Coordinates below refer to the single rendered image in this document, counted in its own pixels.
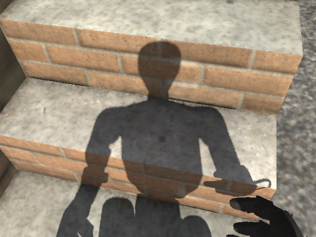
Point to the right robot hand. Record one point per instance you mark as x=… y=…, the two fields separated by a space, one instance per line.
x=281 y=222

